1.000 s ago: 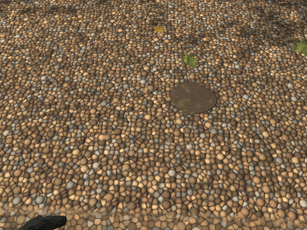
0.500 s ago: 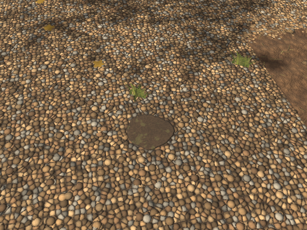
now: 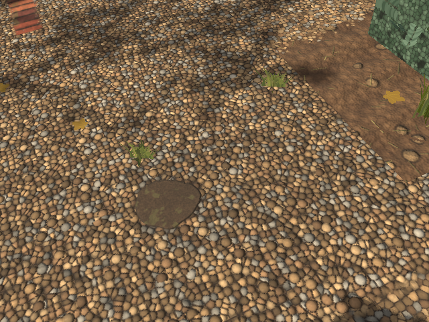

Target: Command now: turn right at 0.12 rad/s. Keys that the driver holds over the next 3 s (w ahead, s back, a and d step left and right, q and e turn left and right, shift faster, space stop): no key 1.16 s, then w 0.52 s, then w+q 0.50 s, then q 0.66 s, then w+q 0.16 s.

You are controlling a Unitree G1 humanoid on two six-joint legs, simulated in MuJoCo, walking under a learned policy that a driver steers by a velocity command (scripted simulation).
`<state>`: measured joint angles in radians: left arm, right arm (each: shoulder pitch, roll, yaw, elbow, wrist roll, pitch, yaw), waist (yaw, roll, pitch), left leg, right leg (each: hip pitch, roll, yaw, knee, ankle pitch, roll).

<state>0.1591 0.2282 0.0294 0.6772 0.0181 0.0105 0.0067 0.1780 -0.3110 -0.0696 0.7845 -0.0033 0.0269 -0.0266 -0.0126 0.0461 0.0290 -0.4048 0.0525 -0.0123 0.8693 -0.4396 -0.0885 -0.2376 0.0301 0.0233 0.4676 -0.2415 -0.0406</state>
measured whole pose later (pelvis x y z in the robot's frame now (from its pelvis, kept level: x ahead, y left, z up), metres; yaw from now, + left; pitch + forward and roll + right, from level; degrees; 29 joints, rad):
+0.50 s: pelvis -0.01 +0.02 +0.00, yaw +0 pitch -2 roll +0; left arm 0.18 0.24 0.05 0.90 0.01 0.02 0.03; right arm 0.20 -0.24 -0.02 0.92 -0.01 -0.01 -0.03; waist 0.00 0.00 0.04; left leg -0.18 0.02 0.00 0.49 -0.28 -0.02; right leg -0.20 0.02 0.03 0.50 -0.26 -0.01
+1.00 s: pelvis -0.01 +0.02 +0.00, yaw +0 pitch -2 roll +0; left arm 0.18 0.22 0.04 1.08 0.00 0.01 0.04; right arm 0.23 -0.23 -0.01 1.04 -0.01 -0.01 -0.04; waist 0.00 0.00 0.04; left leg -0.17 0.01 -0.01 0.47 -0.27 -0.01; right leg -0.20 0.01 0.03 0.48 -0.25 0.00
